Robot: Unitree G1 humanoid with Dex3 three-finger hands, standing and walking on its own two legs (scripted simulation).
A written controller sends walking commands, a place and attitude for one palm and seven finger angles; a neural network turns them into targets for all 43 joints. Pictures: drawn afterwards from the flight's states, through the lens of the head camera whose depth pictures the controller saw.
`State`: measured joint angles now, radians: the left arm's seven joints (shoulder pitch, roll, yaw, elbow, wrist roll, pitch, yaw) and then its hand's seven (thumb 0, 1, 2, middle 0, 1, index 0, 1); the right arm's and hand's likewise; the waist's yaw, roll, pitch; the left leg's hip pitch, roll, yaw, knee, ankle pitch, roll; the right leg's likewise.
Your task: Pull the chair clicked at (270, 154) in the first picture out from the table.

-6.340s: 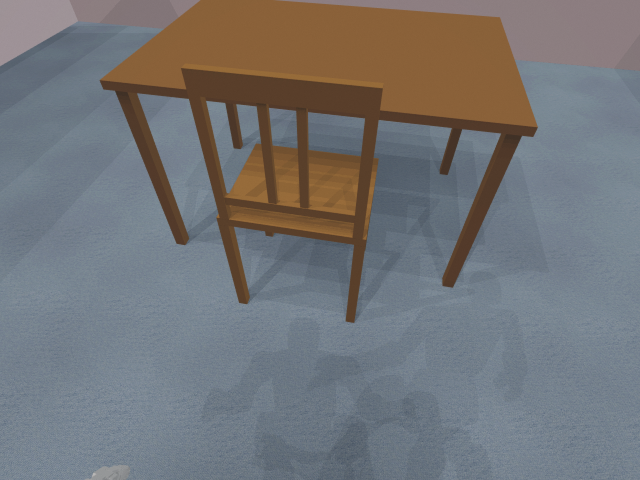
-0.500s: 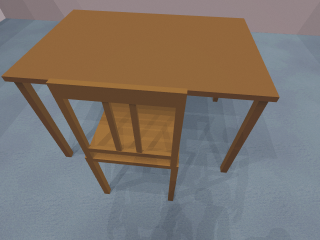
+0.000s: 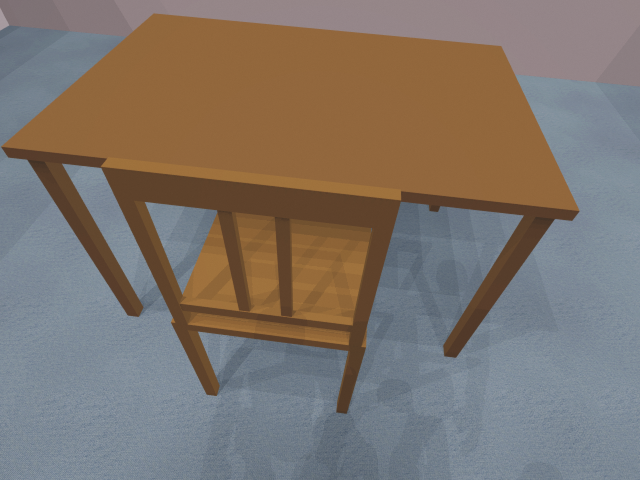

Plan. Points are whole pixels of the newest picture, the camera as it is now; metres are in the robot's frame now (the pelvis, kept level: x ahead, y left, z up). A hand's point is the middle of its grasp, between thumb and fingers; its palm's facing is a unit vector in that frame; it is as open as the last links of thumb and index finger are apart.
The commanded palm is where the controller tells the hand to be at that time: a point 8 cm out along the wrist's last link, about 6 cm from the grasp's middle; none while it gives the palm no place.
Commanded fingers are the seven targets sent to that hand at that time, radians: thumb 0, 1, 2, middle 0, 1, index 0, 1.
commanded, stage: come to a stop and stand still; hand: left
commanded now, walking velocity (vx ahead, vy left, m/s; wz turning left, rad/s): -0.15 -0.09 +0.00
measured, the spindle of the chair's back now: (236, 265) +0.47 +0.19 -0.08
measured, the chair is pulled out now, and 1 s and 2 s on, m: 0.00 0.00 0.00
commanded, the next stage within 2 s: look again from close up in 1.10 s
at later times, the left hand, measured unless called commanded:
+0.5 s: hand out of the picture +0.04 +0.17 -0.16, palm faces +0.04 -0.97 -0.24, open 7.2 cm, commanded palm none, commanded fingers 0.00 0.90 0.90 -0.20 -0.30 -0.20 -0.30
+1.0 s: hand out of the picture -0.09 +0.12 -0.16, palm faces +0.06 -0.99 -0.16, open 7.3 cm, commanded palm none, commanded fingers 0.00 0.90 0.90 -0.20 -0.30 -0.20 -0.30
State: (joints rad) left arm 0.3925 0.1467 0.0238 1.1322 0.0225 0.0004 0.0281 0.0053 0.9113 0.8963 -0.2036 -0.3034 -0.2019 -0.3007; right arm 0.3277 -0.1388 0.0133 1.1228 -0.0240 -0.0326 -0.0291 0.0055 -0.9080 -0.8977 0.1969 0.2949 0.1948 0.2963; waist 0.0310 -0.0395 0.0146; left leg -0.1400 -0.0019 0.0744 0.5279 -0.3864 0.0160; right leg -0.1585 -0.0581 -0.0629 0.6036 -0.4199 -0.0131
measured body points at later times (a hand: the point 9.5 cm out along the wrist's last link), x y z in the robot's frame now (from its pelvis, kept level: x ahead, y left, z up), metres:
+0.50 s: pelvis +0.00 -0.02 +0.01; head +0.01 -0.03 +0.46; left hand +0.03 +0.22 -0.14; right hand +0.00 -0.23 -0.16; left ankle -0.07 +0.11 -0.73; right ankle -0.01 -0.10 -0.73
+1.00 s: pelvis -0.04 -0.03 +0.01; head -0.03 -0.03 +0.46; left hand -0.09 +0.17 -0.15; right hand -0.09 -0.22 -0.15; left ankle -0.07 +0.11 -0.73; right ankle -0.01 -0.10 -0.73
